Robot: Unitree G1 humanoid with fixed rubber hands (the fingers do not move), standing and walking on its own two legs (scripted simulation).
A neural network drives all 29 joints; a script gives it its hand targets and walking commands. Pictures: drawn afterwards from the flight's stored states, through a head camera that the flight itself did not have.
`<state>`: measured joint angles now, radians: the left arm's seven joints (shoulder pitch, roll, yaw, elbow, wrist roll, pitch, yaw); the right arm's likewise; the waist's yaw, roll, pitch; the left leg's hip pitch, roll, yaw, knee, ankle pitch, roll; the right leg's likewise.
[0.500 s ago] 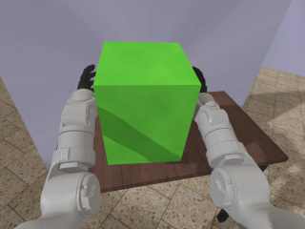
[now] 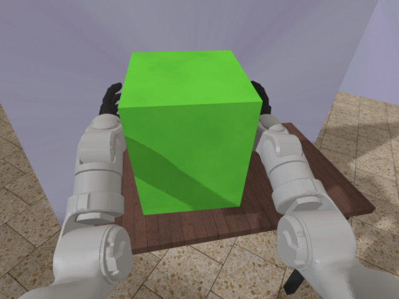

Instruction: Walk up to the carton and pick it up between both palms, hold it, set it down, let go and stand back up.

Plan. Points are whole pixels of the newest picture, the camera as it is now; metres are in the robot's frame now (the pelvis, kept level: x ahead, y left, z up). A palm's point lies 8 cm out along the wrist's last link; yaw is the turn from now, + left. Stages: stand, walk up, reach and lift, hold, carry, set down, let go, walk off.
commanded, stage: reach and lift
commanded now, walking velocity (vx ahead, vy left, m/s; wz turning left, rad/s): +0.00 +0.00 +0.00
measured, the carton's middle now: (187, 131) +0.40 +0.02 +0.21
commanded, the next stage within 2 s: hold in 0.74 s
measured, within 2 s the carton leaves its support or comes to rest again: neither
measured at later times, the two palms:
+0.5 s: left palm (107, 116) +0.38 +0.16 +0.25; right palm (264, 111) +0.39 -0.13 +0.27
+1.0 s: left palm (105, 112) +0.37 +0.16 +0.27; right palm (269, 105) +0.38 -0.13 +0.28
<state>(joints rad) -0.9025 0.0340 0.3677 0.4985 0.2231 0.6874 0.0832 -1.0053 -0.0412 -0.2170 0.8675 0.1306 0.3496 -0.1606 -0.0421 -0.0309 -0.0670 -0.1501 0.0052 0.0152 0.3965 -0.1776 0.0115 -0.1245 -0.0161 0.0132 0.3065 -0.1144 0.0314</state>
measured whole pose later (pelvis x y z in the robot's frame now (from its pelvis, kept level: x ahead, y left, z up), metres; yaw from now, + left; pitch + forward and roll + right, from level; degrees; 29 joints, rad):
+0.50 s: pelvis +0.00 +0.00 +0.00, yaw +0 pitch -4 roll -1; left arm -0.90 0.03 0.37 0.43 0.22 0.76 0.07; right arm -1.01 -0.06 -0.18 0.80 0.19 0.43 -0.19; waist -0.05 -0.03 -0.09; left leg -0.15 0.01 0.01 0.40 -0.17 0.01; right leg -0.12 -0.02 0.01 0.31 -0.11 0.03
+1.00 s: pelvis -0.01 +0.00 +0.00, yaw +0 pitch -4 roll -1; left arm -0.91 0.03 0.37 0.41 0.22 0.81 0.07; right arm -1.04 -0.07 -0.17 0.77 0.22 0.51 -0.20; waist -0.06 -0.03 -0.12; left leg -0.15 0.01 0.01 0.40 -0.17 0.01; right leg -0.12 -0.02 0.01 0.31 -0.11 0.03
